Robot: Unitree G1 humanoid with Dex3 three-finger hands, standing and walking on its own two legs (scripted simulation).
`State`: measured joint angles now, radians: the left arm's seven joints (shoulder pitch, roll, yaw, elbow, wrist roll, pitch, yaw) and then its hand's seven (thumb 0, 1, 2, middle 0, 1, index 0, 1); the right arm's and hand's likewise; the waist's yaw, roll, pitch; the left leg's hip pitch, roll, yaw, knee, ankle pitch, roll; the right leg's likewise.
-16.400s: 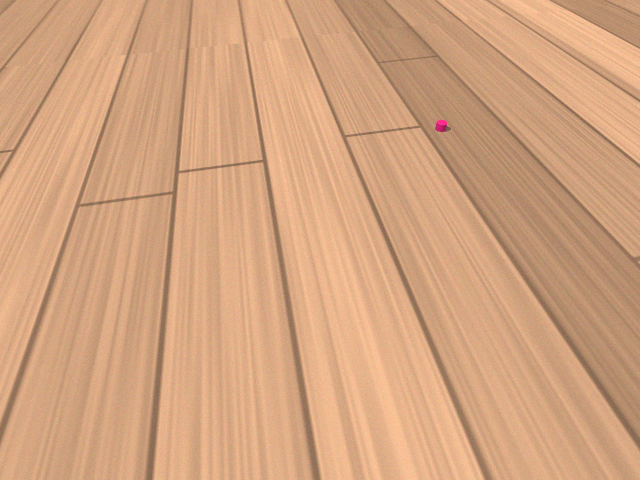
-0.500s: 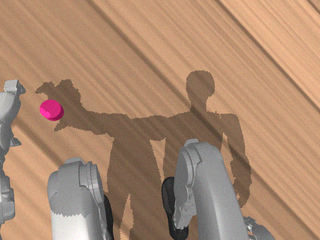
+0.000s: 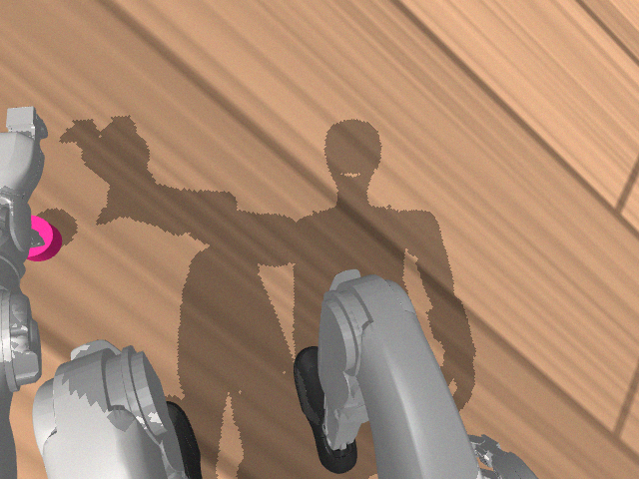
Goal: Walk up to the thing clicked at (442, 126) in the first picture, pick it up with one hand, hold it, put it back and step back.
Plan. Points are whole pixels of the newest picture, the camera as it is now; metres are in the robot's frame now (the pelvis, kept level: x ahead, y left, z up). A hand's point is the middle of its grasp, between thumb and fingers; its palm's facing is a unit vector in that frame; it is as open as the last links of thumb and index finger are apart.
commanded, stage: approach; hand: left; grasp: from above
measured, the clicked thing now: (33, 238) +0.48 +0.28 -0.30
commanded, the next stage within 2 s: rest palm in 0.28 s
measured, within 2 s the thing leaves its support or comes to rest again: neither
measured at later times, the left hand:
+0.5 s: hand out of the picture +0.42 +0.32 -0.22, palm faces -0.52 -0.11 -0.85, open 14.0 cm
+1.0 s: hand (11, 221) +0.49 +0.28 -0.24, palm faces -0.43 -0.09 -0.90, open 14.2 cm
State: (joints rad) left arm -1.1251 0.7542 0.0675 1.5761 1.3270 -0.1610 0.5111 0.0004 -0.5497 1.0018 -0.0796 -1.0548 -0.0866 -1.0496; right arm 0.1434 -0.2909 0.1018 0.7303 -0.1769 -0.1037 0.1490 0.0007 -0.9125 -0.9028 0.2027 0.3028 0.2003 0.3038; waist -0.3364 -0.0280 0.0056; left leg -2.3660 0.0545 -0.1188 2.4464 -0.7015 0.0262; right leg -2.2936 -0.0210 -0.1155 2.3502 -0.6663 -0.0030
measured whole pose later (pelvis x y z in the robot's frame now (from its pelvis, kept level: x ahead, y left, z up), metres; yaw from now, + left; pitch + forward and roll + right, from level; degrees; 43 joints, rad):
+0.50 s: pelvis -0.01 +0.00 -0.01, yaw -1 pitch +31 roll -10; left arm -0.93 0.85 0.07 1.44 1.21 -0.30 0.37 0.00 -0.51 0.94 -0.08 -1.06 -0.10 -1.04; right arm 0.14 -0.31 0.12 0.72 -0.17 -0.08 0.15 0.00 -0.91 -0.90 0.20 0.30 0.20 0.30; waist -0.25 -0.07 0.08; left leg -2.36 0.05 -0.15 2.48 -0.68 0.03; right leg -2.26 -0.02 -0.14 2.36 -0.65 0.00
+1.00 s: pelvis +0.00 +0.00 -0.02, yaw -3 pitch +31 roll -11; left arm -1.11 0.94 0.21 1.72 1.27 -0.11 0.59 0.00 -0.51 0.96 -0.07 -1.01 -0.08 -1.00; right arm 0.12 -0.33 0.20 0.68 -0.23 -0.18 0.26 0.00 -0.90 -0.90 0.20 0.30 0.20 0.30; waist -0.39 -0.05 0.16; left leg -2.39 0.06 -0.18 2.54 -0.72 0.03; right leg -2.30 0.00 -0.16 2.40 -0.65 0.01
